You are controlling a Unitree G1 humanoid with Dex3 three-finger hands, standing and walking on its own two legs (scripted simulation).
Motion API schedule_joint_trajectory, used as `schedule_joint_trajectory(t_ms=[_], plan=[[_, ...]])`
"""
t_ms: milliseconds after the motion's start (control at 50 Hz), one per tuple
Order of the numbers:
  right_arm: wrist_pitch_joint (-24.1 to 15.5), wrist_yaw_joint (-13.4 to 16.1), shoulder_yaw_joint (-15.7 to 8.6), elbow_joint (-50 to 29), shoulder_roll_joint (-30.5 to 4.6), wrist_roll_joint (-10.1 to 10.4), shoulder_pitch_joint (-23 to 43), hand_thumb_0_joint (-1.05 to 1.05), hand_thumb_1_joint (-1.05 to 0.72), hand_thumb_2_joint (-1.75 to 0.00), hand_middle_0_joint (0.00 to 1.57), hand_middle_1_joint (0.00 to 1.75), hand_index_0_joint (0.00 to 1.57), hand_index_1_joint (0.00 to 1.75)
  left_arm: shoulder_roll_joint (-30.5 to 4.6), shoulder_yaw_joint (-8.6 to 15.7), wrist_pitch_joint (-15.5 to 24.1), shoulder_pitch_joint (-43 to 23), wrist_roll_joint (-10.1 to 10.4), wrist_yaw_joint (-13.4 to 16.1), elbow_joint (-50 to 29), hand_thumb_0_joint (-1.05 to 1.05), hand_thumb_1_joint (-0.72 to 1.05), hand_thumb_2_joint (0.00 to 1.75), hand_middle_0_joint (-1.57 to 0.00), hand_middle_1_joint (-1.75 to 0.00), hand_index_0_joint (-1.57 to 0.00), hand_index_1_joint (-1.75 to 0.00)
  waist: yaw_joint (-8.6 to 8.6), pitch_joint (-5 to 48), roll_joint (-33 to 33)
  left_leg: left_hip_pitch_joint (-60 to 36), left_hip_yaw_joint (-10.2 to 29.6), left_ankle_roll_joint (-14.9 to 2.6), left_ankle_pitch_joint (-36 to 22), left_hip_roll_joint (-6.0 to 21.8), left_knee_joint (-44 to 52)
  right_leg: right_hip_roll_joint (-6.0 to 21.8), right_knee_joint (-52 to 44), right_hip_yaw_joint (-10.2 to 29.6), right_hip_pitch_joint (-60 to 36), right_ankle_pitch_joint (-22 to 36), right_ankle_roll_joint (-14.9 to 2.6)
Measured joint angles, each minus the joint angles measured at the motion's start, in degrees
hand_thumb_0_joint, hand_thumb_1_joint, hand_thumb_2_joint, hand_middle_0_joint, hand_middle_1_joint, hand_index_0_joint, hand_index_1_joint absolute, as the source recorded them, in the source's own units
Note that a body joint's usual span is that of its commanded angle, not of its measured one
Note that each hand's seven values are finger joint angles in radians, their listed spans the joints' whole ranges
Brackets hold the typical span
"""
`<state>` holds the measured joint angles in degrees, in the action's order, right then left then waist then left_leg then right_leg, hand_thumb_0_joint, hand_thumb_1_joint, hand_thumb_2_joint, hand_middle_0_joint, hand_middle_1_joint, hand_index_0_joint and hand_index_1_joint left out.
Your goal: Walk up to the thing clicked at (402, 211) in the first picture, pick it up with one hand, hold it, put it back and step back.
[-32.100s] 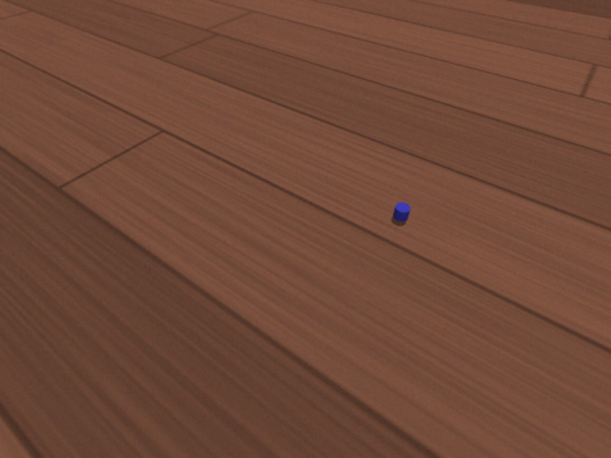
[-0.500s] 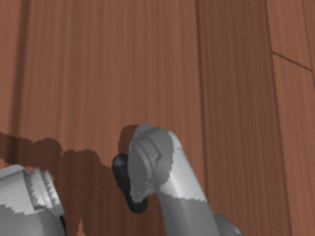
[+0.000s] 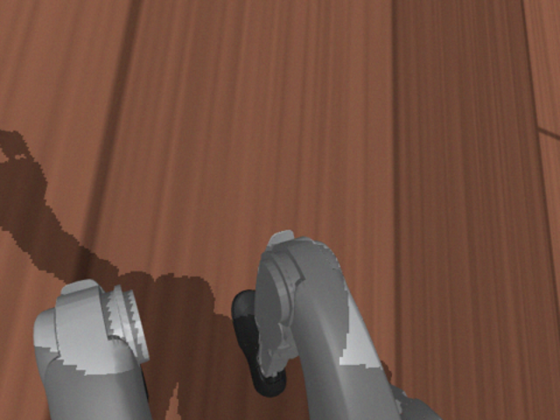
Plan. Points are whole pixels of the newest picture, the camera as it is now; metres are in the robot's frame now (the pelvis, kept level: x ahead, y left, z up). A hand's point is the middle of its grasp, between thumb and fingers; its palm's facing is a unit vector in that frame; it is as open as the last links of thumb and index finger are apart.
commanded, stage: withdraw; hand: left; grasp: from above
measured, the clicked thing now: out of the picture +0.46 +0.34 -0.29
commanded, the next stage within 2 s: home in 0.54 s
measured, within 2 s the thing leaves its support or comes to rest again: neither
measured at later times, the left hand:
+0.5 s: hand out of the picture +0.43 +0.36 -0.11, palm faces -0.47 -0.10 -0.88, open 14.0 cm
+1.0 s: hand out of the picture +0.44 +0.36 -0.07, palm faces -0.30 -0.28 -0.91, open 11.2 cm
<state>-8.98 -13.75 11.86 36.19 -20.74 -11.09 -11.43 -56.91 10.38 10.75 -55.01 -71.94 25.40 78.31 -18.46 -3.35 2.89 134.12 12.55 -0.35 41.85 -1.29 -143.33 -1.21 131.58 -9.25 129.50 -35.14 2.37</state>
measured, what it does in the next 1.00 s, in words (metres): rises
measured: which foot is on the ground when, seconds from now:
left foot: down 0.00-1.00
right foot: down 0.00-1.00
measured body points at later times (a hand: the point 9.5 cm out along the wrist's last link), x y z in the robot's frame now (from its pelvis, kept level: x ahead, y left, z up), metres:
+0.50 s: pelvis -0.02 -0.01 +0.03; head +0.21 +0.10 +0.40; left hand +0.45 +0.36 -0.06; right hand +0.08 -0.29 -0.05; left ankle +0.06 +0.12 -0.28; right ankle +0.13 -0.12 -0.28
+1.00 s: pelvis +0.00 +0.00 +0.06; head +0.23 +0.09 +0.44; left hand +0.45 +0.37 -0.02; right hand +0.07 -0.26 -0.05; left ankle +0.06 +0.12 -0.28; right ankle +0.12 -0.12 -0.28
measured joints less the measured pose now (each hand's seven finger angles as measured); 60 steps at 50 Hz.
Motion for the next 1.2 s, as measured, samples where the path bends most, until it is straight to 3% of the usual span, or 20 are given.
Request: schedule_joint_trajectory(t_ms=[120, 200, 300, 380, 480, 580, 680, 720, 780, 860, 920, 980, 1120, 1200], plan=[[3.5, 0.6, -3.9, 0.0, 0.4, 2.8, 1.6, 0.0, -0.91, -0.9, 0.2, 0.3, 0.2, 0.3, 4.8, -5.3, -3.4, 1.0, 4.3, -8.9, -3.9, 0.0, -0.52, 1.01, -0.08, -1.0, -0.08, -1.01, 3.09, 4.5, -3.8, -2.0, -2.9, -0.79, -0.8, 0.0, 4.1, 0.6, -2.4, 2.3, -1.6, -0.4, 0.09], [5.9, 2.4, -5.4, -0.7, 0.9, 4.4, 2.6, 0.0, -0.91, -0.9, 0.2, 0.3, 0.2, 0.3, 7.9, -8.2, -3.3, 1.4, 6.9, -15.1, -7.0, 0.0, -0.52, 1.02, -0.09, -1.0, -0.08, -1.01, 4.9, 5.2, -4.8, -4.6, -4.6, -0.99, -1.9, -0.1, 7.8, 1.1, -4.8, 3.7, -3.8, -0.1, -0.15], [8.0, 5.1, -5.4, -1.4, 1.0, 5.3, 3.2, 0.0, -0.91, -0.9, 0.2, 0.3, 0.2, 0.3, 9.3, -9.3, -0.4, 0.3, 7.3, -19.0, -7.7, 0.0, -0.52, 1.02, -0.1, -0.99, -0.09, -1.01, 5.38, 5.1, -4.3, -6.5, -5.3, -0.72, -3.4, -0.4, 10.9, 1.5, -6.9, 4.3, -5.3, 0.9, -0.25], [9.0, 6.5, -4.9, -1.4, 1.0, 5.2, 3.1, 0.0, -0.91, -0.9, 0.2, 0.3, 0.2, 0.3, 8.3, -8.5, 3.0, -1.1, 5.5, -18.3, -5.7, 0.0, -0.51, 1.02, -0.1, -0.99, -0.09, -1.01, 4.62, 4.8, -3.1, -6.3, -5.1, -0.36, -4.1, -0.4, 11.0, 1.6, -7.0, 4.1, -5.0, 1.5, -0.28], [9.8, 7.4, -4.1, -0.5, 0.8, 4.7, 2.2, 0.0, -0.91, -0.9, 0.2, 0.3, 0.2, 0.3, 6.8, -7.8, 5.8, -2.6, 2.0, -15.0, -1.6, 0.0, -0.52, 1.03, -0.1, -0.99, -0.09, -1.01, 3.48, 4.6, -2.3, -4.2, -4.7, -0.2, -4.5, -0.7, 9.3, 1.6, -5.5, 3.9, -3.2, 1.9, -0.45], [9.6, 7.5, -3.1, 0.8, 1.3, 3.9, 1.4, 0.0, -0.91, -0.9, 0.2, 0.3, 0.2, 0.3, 5.3, -7.7, 7.0, -4.5, -0.9, -10.9, 3.3, 0.0, -0.51, 1.02, -0.1, -0.99, -0.1, -1.01, 2.27, 3.4, -1.7, -2.1, -4.7, -0.5, -4.7, -0.7, 7.1, 1.5, -3.6, 3.8, -1.3, 2.1, -0.2], [8.4, 7.0, -2.3, 1.2, 2.4, 2.9, 0.3, 0.0, -0.91, -0.9, 0.2, 0.3, 0.2, 0.3, 4.1, -5.6, 7.1, -5.8, -3.0, -7.3, 5.6, 0.0, -0.5, 1.01, -0.11, -0.98, -0.11, -1.0, 1.14, 1.8, -1.4, -0.2, -4.4, -0.76, -4.6, -0.8, 5.0, 1.4, -2.0, 3.7, 0.2, 2.0, -0.11], [8.0, 6.8, -2.3, 1.2, 2.9, 2.6, -0.4, 0.0, -0.91, -0.9, 0.2, 0.3, 0.2, 0.3, 4.0, -4.3, 6.5, -5.7, -3.2, -6.3, 4.9, 0.0, -0.46, 1.0, -0.14, -0.95, -0.14, -0.96, 0.79, 1.6, -1.5, 0.4, -4.4, -0.81, -4.4, -0.8, 4.5, 1.4, -1.5, 3.6, 0.7, 1.9, -0.05], [7.5, 6.4, -2.9, 1.3, 3.7, 2.7, -1.5, 0.0, -0.9, -0.9, 0.2, 0.3, 0.2, 0.3, 4.8, -2.6, 4.9, -4.4, -1.9, -5.3, 1.8, 0.0, -0.38, 0.98, -0.18, -0.89, -0.17, -0.9, 0.72, 2.3, -1.8, 1.0, -4.5, -0.82, -4.0, -0.8, 4.3, 1.4, -1.3, 3.7, 1.4, 1.5, -0.1], [7.3, 5.8, -4.6, 1.5, 4.6, 3.5, -2.6, 0.0, -0.9, -0.9, 0.2, 0.3, 0.2, 0.3, 7.5, -1.4, 1.7, -1.3, 2.1, -6.1, -3.3, 0.0, -0.23, 0.95, -0.21, -0.76, -0.2, -0.78, 1.64, 4.9, -3.1, 0.2, -4.9, -0.82, -3.0, -0.7, 5.7, 1.5, -2.3, 4.1, 0.9, 0.5, -0.13], [7.6, 5.3, -6.3, 1.6, 4.9, 4.6, -3.0, 0.0, -0.9, -0.9, 0.2, 0.3, 0.2, 0.3, 10.5, -1.6, -1.1, 1.6, 7.1, -8.8, -7.2, 0.0, -0.09, 0.92, -0.22, -0.67, -0.21, -0.69, 3.17, 7.4, -4.5, -1.7, -5.5, -0.92, -2.2, -0.6, 8.1, 1.7, -4.3, 4.5, -0.6, -0.4, -0.02], [8.5, 5.2, -7.8, 1.5, 4.8, 6.2, -2.9, 0.0, -0.9, -0.9, 0.2, 0.3, 0.2, 0.3, 13.8, -2.4, -4.3, 6.5, 13.7, -13.1, -13.5, 0.0, 0.05, 0.9, -0.23, -0.59, -0.22, -0.62, 5.26, 9.9, -5.7, -5.0, -6.2, -1.07, -1.5, -0.3, 11.6, 1.6, -7.3, 5.1, -3.5, -1.1, 0.2], [10.2, 7.4, -10.0, -0.5, 3.6, 9.2, -0.6, 0.0, -0.9, -0.9, 0.2, 0.3, 0.2, 0.3, 20.9, -4.9, -11.0, 21.3, 32.3, -23.1, -31.4, 0.0, 0.44, 0.94, -0.23, -0.48, -0.23, -0.5, 10.0, 13.2, -6.6, -15.6, -7.9, -1.29, -1.5, 0.4, 21.9, 1.5, -16.5, 6.5, -13.0, -1.0, 0.35], [9.8, 9.1, -11.3, -1.9, 3.3, 10.2, 1.1, 0.0, -0.9, -0.9, 0.2, 0.3, 0.2, 0.3, 24.7, -5.6, -12.6, 29.1, 40.3, -25.9, -40.7, 0.0, 0.65, 0.95, -0.23, -0.42, -0.23, -0.44, 12.19, 14.0, -5.6, -21.5, -8.1, -0.92, -2.4, 0.4, 27.3, 1.7, -21.3, 6.6, -18.7, -0.4, -0.07]])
